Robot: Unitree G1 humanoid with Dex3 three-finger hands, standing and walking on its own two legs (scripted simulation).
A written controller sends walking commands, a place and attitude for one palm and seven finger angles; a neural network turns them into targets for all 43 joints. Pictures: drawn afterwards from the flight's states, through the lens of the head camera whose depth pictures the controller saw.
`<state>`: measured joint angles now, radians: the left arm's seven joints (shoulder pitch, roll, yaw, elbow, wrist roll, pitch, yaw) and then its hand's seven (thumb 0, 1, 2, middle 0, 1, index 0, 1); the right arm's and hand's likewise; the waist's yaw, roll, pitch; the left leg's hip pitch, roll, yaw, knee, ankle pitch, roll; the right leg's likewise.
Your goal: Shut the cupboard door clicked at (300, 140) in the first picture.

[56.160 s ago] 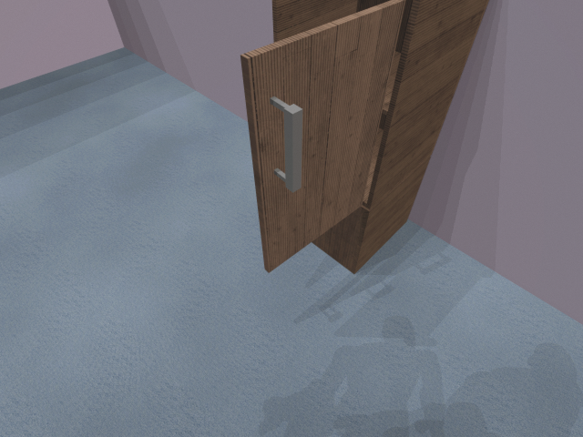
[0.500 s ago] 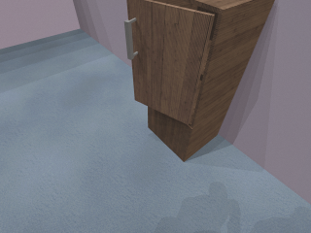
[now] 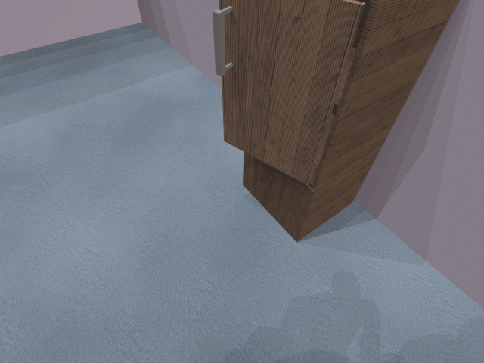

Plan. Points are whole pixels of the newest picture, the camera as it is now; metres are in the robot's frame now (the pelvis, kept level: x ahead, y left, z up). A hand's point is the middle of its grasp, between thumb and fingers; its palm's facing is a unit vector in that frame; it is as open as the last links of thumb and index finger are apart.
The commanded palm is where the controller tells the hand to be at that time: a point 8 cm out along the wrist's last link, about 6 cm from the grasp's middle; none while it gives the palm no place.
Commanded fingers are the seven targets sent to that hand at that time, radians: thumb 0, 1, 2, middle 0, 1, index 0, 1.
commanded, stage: walk to a spot facing it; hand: left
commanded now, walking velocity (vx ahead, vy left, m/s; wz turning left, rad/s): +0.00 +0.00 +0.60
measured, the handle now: (224, 42) +0.91 +0.09 +0.08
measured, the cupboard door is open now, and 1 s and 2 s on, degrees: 18 18 18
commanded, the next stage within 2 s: none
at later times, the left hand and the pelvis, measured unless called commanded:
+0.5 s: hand out of the picture +0.07 +0.26 -0.15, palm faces +0.28 -0.92 -0.26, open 7.4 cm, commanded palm none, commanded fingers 0.00 0.90 0.90 -0.20 -0.30 -0.20 -0.30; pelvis +0.01 +0.02 +0.01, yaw +17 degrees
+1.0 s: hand out of the picture -0.06 +0.15 -0.16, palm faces +0.61 -0.74 -0.27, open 7.4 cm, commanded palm none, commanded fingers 0.00 0.90 0.90 -0.20 -0.30 -0.20 -0.30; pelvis +0.03 -0.03 +0.00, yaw +39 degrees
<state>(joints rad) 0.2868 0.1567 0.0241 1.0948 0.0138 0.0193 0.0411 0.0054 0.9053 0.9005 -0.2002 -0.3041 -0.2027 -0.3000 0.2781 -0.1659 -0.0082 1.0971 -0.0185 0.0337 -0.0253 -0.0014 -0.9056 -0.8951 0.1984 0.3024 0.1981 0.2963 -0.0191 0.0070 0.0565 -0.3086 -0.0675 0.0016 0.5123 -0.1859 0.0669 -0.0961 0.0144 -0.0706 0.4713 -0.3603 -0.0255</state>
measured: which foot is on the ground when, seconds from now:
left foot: down 0.00-0.66, up 0.68-1.00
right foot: down 0.00-0.18, up 0.20-0.66, down 0.68-1.00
